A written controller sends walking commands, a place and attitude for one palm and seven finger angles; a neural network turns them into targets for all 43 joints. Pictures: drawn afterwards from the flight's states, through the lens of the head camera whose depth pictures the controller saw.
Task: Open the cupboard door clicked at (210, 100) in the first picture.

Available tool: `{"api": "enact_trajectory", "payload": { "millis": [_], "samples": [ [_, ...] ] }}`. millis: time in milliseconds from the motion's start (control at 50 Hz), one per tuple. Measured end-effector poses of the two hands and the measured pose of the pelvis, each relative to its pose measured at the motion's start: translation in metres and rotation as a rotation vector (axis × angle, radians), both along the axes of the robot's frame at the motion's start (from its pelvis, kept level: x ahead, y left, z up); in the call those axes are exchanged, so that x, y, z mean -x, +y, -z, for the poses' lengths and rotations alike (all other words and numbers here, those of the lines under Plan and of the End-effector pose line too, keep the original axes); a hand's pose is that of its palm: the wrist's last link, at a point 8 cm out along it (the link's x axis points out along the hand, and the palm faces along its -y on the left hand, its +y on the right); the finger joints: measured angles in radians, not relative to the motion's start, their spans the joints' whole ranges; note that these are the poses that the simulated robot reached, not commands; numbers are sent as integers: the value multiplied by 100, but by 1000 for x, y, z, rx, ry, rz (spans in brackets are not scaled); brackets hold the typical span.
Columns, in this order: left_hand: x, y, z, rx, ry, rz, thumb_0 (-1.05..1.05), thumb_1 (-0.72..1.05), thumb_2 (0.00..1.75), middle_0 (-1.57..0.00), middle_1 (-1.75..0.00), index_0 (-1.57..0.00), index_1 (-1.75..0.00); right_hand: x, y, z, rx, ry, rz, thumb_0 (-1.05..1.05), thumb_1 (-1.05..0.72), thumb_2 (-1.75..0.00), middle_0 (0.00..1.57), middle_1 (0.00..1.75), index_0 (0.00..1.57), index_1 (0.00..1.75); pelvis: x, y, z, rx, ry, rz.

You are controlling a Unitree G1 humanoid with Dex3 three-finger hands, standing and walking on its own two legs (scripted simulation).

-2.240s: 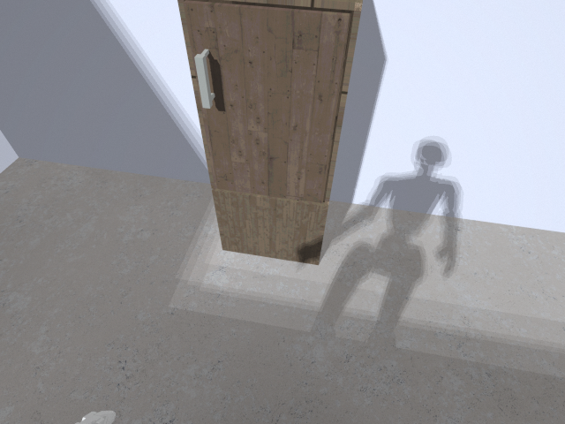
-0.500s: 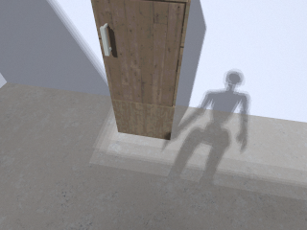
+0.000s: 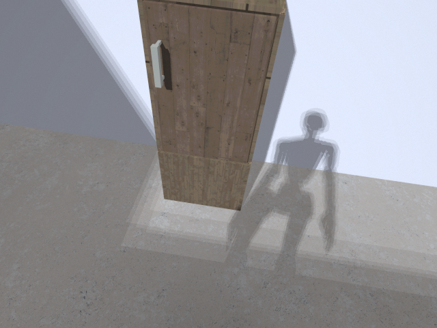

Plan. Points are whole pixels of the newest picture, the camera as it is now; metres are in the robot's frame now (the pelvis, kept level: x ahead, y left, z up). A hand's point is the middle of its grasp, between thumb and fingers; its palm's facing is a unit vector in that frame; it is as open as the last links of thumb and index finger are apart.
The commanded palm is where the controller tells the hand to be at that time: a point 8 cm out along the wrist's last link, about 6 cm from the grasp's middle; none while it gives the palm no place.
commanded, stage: take the last steps up to it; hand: left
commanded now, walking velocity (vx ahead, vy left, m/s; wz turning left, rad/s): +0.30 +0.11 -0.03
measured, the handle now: (158, 64) +0.86 +0.25 +0.07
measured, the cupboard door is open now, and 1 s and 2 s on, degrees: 0 0 0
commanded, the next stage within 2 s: come to a stop and stand still in 0.56 s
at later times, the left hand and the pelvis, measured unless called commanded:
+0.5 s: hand (145, 269) +0.29 +0.19 -0.17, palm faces -0.04 -0.99 -0.12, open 7.4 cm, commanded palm none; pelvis +0.18 +0.04 -0.01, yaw -1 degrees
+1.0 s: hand (110, 261) +0.30 +0.28 -0.19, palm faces +0.06 -0.98 -0.21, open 7.3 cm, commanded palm none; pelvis +0.30 +0.09 -0.01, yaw -2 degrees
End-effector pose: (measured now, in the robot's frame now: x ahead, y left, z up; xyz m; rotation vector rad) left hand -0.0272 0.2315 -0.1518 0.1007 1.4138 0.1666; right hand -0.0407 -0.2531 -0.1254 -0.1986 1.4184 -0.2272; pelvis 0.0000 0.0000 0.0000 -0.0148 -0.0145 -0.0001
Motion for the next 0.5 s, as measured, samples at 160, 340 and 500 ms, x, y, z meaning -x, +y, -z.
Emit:
{"api": "enact_trajectory", "payload": {
  "millis": [160, 340, 500],
  "samples": [
    [-66, 40, -13, -16, -18, 52, 1, 91, 90, -20, -30, -20, -30, 9, 68, -10, -58, 78, 86, 1, -90, -90, 20, 30, 19, 30, -41, 30, -12, -4, 15, 26],
    [-188, 34, -13, 18, -149, 88, 0, 91, 90, -20, -30, -20, -30, -20, 125, -4, -142, 161, 139, 1, -90, -90, 20, 30, 20, 30, -101, 45, -8, -13, 12, 24],
    [-306, 7, -5, 45, -275, 133, 0, 91, 90, -20, -30, -20, -30, -77, 128, 13, -163, 223, 169, 1, -90, -90, 20, 30, 20, 30, -175, 42, 9, -7, 1, 24]
  ]
}}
